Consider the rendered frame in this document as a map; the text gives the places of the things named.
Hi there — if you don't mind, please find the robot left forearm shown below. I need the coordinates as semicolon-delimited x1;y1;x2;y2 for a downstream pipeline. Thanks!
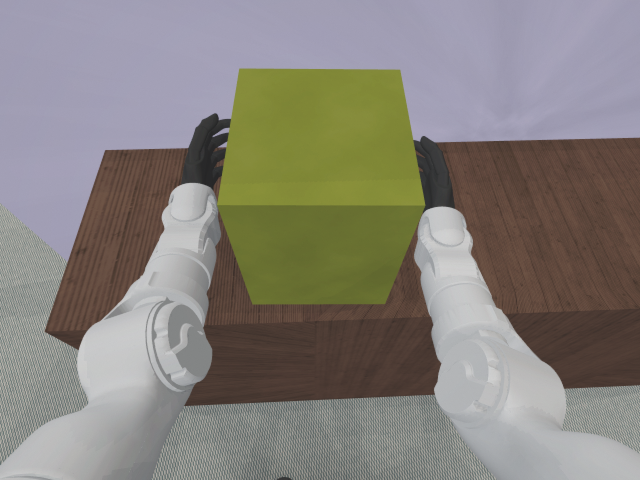
77;183;221;392

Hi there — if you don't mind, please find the robot left hand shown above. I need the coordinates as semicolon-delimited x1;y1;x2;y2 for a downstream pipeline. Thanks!
181;113;231;190

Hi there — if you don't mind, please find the carton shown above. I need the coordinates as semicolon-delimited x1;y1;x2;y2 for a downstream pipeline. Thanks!
217;68;425;304

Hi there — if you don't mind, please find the robot right forearm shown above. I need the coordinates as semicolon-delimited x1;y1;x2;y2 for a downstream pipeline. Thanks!
414;207;540;364

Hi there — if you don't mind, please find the robot left upper arm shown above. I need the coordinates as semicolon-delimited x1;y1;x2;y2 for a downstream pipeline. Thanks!
0;300;212;480

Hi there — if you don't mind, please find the pedestal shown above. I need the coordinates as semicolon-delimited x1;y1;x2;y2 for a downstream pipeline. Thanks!
44;138;640;406

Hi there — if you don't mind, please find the robot right upper arm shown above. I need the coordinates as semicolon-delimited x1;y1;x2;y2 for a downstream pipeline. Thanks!
434;337;640;480

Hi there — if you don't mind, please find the robot right hand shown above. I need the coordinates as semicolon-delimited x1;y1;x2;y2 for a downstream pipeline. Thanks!
413;136;455;213

